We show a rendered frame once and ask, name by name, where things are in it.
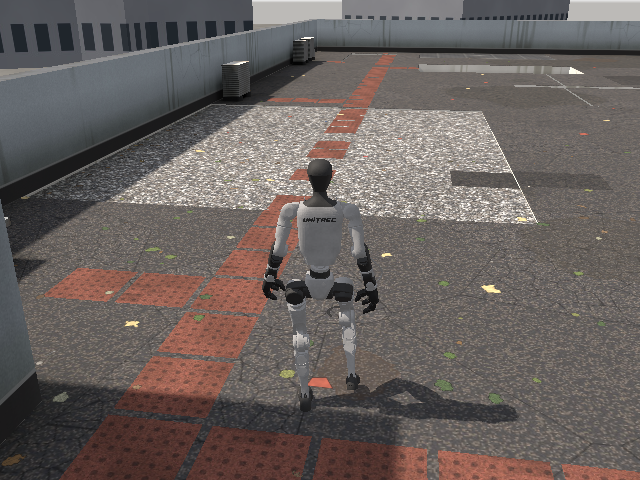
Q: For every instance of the robot left upper arm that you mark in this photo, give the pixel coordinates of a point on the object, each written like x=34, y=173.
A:
x=288, y=212

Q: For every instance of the robot left forearm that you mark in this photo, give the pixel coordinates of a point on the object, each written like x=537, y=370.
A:
x=272, y=266

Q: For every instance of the robot right forearm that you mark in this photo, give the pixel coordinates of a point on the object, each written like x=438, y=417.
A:
x=366, y=271

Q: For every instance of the left robot hand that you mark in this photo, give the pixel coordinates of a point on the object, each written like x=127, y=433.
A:
x=273, y=285

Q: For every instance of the robot right upper arm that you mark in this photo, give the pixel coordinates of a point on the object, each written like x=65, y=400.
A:
x=351, y=212

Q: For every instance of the robot right shin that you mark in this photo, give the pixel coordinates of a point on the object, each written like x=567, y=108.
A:
x=350, y=344

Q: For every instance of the robot left shin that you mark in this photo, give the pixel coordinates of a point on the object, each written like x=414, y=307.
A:
x=302, y=367

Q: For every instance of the right robot hand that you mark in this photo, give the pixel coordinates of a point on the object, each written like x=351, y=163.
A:
x=372, y=297

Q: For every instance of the robot shin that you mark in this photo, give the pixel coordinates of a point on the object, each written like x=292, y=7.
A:
x=350, y=344
x=302, y=367

